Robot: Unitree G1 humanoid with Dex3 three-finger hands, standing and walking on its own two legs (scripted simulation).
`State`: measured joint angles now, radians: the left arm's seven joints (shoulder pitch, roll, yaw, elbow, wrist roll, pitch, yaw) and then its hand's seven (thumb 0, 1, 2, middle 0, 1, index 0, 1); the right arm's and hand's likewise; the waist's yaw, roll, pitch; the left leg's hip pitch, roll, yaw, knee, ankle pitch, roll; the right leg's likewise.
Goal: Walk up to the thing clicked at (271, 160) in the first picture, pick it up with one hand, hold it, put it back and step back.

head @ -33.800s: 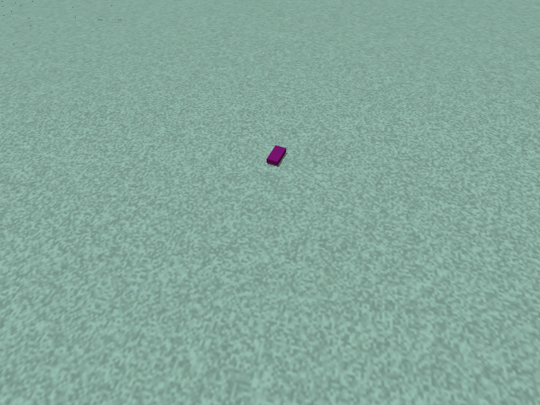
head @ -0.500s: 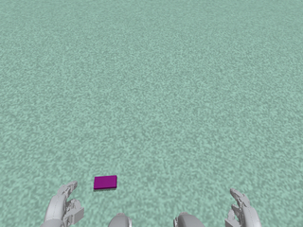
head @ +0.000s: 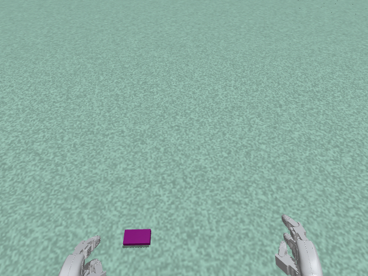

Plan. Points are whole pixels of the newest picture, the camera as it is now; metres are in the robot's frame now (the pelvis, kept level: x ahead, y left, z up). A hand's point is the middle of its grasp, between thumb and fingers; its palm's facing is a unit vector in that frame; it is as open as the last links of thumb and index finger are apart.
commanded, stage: home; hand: left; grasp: from above
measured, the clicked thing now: (137, 237) +0.45 +0.24 -0.70
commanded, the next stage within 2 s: stand in 1.66 s
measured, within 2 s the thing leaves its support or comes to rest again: neither
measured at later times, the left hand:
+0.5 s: hand out of the picture +0.16 +0.17 -0.05, palm faces +0.04 -0.98 -0.20, open 7.4 cm
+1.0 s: hand out of the picture +0.15 +0.18 -0.05, palm faces +0.04 -0.98 -0.20, open 7.4 cm
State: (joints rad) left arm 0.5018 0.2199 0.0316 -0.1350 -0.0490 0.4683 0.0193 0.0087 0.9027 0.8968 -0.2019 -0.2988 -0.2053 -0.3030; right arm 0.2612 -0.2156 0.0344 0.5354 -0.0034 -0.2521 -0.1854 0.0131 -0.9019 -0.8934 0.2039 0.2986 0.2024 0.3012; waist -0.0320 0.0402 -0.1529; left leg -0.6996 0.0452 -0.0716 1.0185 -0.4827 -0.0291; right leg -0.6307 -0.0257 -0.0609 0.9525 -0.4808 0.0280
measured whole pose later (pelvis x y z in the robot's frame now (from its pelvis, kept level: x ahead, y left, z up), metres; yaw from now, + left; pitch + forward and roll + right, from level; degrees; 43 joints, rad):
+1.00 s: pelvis -0.01 +0.00 +0.00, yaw -1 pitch +9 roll -3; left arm 0.50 0.23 0.03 -0.14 -0.05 0.48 0.02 0.01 0.90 0.90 -0.20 -0.30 -0.21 -0.30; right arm 0.29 -0.21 0.03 0.56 0.00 -0.26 -0.19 0.01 -0.90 -0.89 0.20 0.30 0.20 0.30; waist -0.04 0.04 -0.15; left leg -0.70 0.05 -0.06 1.02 -0.47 -0.03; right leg -0.64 -0.02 -0.05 0.96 -0.47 0.03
